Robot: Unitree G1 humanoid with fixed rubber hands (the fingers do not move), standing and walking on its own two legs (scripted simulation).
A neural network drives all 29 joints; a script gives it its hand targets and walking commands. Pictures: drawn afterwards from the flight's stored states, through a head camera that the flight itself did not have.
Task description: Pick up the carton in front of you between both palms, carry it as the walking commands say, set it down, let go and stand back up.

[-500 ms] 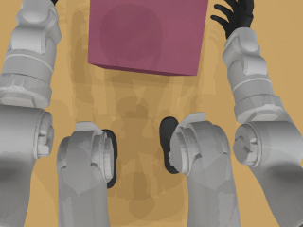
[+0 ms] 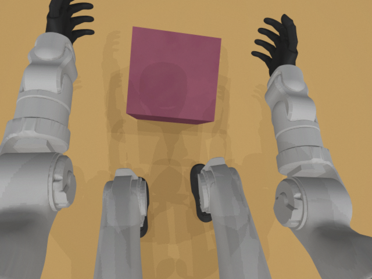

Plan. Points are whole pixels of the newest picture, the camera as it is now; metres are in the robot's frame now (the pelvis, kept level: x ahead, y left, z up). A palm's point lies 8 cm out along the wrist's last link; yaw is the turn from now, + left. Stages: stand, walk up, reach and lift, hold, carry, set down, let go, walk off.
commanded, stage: set down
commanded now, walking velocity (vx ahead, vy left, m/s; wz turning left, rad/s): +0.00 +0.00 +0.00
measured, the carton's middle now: (171, 85) +0.51 -0.03 -0.37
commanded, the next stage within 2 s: let go in 0.42 s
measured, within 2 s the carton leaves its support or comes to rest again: neither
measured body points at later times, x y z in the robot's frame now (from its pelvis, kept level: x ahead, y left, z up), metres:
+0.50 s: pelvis +0.03 +0.00 +0.14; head +0.32 +0.01 +0.48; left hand +0.56 +0.18 +0.03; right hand +0.49 -0.23 +0.03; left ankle +0.09 +0.11 -0.46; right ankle +0.11 -0.12 -0.46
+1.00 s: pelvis +0.10 -0.01 +0.25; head +0.26 +0.00 +0.67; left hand +0.41 +0.21 +0.14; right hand +0.37 -0.24 +0.15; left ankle +0.09 +0.11 -0.46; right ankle +0.11 -0.12 -0.46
